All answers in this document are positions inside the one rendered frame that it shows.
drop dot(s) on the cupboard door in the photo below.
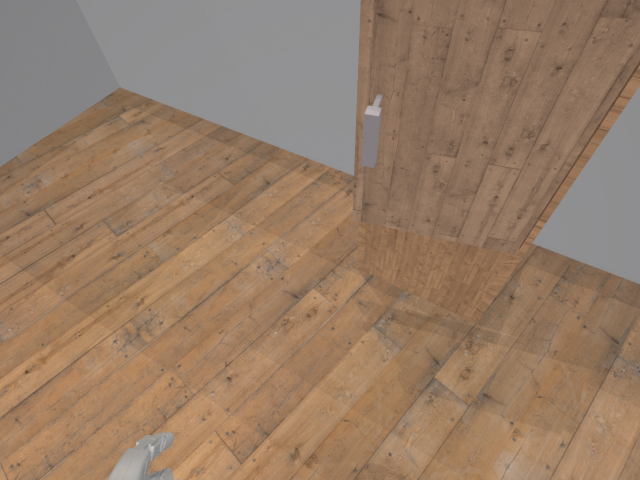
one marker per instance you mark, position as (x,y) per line
(486,105)

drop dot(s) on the handle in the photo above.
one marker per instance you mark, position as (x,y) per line
(372,118)

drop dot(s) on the robot left hand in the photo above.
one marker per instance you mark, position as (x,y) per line
(134,463)

